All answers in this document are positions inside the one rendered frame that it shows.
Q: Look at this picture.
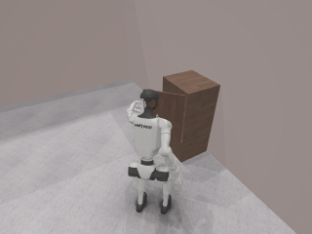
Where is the right robot upper arm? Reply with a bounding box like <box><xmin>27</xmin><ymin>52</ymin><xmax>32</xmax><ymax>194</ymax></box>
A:
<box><xmin>158</xmin><ymin>117</ymin><xmax>172</xmax><ymax>157</ymax></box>

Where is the robot left hand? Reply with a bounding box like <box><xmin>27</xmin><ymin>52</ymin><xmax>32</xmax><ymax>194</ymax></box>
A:
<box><xmin>130</xmin><ymin>100</ymin><xmax>142</xmax><ymax>113</ymax></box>

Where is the left robot upper arm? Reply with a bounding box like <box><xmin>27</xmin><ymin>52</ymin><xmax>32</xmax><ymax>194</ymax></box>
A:
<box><xmin>128</xmin><ymin>113</ymin><xmax>138</xmax><ymax>124</ymax></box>

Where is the right robot foot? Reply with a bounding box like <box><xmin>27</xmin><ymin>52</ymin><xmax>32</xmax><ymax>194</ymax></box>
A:
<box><xmin>161</xmin><ymin>194</ymin><xmax>172</xmax><ymax>215</ymax></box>

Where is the left robot forearm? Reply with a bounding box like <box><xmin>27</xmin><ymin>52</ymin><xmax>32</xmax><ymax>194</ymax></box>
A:
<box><xmin>126</xmin><ymin>107</ymin><xmax>134</xmax><ymax>120</ymax></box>

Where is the robot foot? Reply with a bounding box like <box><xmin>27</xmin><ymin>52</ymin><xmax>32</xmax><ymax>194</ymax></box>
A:
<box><xmin>161</xmin><ymin>194</ymin><xmax>172</xmax><ymax>215</ymax></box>
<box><xmin>136</xmin><ymin>192</ymin><xmax>147</xmax><ymax>213</ymax></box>

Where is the robot right hand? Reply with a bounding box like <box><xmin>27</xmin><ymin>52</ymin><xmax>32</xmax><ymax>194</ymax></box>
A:
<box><xmin>172</xmin><ymin>174</ymin><xmax>184</xmax><ymax>193</ymax></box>

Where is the cupboard door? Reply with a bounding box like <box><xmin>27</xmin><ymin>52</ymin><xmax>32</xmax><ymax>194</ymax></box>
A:
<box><xmin>143</xmin><ymin>89</ymin><xmax>185</xmax><ymax>143</ymax></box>

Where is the left robot foot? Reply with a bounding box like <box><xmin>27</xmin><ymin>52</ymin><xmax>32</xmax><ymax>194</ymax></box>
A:
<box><xmin>136</xmin><ymin>192</ymin><xmax>147</xmax><ymax>213</ymax></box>

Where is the right robot forearm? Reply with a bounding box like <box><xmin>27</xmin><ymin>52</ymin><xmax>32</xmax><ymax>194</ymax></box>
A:
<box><xmin>164</xmin><ymin>147</ymin><xmax>180</xmax><ymax>177</ymax></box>

